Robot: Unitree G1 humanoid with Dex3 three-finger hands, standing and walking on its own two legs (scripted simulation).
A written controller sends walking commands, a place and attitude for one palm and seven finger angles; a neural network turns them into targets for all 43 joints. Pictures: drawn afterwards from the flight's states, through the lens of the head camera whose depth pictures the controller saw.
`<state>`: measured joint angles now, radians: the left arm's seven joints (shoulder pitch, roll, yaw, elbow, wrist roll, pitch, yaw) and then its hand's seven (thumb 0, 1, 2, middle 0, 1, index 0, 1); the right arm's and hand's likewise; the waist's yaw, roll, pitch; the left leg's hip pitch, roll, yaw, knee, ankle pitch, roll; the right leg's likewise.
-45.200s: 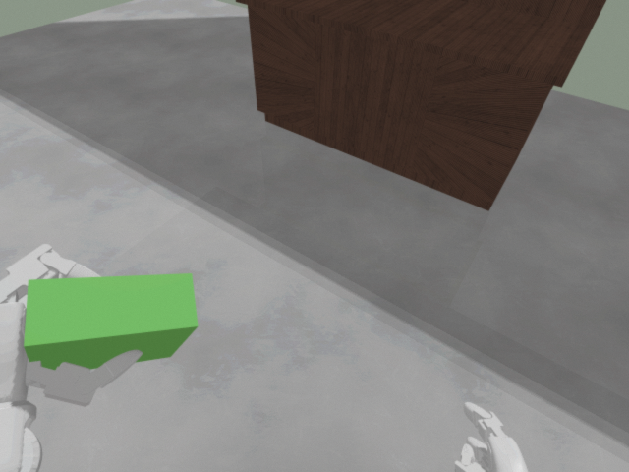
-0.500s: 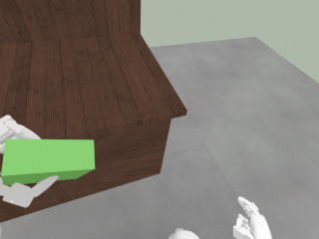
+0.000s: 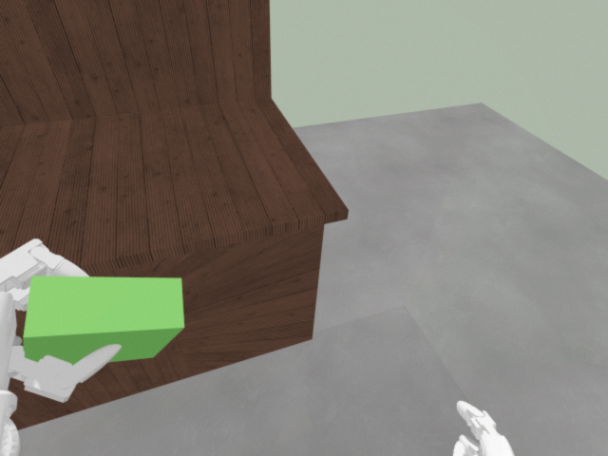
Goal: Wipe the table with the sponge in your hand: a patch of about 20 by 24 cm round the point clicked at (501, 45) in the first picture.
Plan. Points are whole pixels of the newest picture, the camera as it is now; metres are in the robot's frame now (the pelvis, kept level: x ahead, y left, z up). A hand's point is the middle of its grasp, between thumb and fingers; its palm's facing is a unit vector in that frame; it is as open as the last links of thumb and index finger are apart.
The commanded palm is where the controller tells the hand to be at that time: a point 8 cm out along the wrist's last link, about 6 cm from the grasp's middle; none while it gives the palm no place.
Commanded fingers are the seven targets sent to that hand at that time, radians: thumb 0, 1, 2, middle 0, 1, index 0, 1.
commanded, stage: stop stepping back and stand still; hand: left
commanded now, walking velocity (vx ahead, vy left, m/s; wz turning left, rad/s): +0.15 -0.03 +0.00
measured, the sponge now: (126, 322) +0.23 +0.20 +0.13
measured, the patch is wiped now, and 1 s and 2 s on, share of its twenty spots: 1.00 1.00 1.00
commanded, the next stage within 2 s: stand and wait in 0.32 s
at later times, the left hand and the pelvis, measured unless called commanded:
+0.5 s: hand (59, 322) +0.21 +0.25 +0.16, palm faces +0.42 -0.83 -0.38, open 9.6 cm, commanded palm +0.16 +0.29 +0.19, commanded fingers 0.00 0.10 1.30 -1.20 -1.60 -1.20 -1.60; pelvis +0.01 +0.00 +0.01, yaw +2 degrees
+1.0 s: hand (54, 301) +0.23 +0.27 +0.16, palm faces +0.40 -0.85 -0.35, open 9.6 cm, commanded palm +0.18 +0.30 +0.19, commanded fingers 0.00 0.10 1.30 -1.20 -1.60 -1.20 -1.60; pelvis +0.03 +0.02 +0.01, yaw +1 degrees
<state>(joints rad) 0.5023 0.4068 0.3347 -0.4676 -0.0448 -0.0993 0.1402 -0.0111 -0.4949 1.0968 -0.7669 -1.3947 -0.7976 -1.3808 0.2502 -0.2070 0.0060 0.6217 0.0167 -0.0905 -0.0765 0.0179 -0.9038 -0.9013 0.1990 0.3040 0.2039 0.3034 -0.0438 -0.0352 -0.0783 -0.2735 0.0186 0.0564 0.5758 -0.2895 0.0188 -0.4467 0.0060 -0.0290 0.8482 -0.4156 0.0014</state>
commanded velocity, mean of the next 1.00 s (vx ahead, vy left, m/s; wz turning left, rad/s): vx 0.01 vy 0.00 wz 0.00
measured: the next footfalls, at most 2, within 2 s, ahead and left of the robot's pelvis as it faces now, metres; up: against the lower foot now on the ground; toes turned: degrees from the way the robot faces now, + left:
none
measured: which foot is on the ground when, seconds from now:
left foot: down 0.00-1.00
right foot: down 0.00-1.00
